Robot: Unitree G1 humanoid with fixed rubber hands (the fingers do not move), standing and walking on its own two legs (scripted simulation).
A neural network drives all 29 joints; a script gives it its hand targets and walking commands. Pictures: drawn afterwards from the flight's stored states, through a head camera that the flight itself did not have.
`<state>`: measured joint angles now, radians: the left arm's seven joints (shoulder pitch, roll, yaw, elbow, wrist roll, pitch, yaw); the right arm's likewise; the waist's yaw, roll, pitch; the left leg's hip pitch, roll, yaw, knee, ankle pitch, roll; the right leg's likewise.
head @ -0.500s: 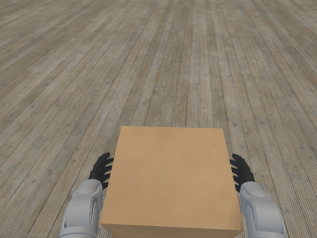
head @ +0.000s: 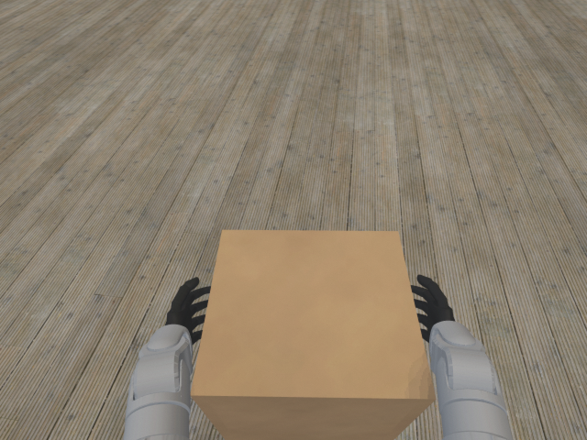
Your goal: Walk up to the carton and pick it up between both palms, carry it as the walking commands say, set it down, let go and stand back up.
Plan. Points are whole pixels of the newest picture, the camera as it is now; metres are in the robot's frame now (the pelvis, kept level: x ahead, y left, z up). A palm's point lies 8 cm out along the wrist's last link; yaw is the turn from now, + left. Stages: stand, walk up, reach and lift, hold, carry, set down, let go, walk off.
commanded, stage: set down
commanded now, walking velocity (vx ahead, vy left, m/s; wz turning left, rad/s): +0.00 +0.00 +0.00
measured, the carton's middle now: (308, 342) +0.30 +0.02 -0.09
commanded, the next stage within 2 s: none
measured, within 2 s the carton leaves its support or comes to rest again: neither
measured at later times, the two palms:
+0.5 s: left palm (199, 339) +0.30 +0.20 -0.08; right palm (419, 335) +0.33 -0.16 -0.10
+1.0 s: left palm (211, 340) +0.33 +0.21 -0.17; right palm (404, 340) +0.36 -0.16 -0.18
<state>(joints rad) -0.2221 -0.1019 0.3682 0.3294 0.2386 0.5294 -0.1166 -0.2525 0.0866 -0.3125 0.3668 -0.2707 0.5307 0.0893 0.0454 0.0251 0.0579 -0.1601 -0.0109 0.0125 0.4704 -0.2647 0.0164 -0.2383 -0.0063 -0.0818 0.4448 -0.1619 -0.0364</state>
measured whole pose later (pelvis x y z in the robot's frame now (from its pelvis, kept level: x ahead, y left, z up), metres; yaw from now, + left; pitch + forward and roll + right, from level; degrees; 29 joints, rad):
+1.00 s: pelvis -0.05 +0.00 -0.12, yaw -1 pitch +32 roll +1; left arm -0.64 -0.03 0.54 0.52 0.24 0.36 -0.14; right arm -0.67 0.04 -0.41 0.54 -0.25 0.37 0.04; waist 0.06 -0.01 -0.13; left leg -1.31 0.00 0.04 1.20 -0.45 0.02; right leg -1.39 -0.02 -0.05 1.13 -0.30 -0.05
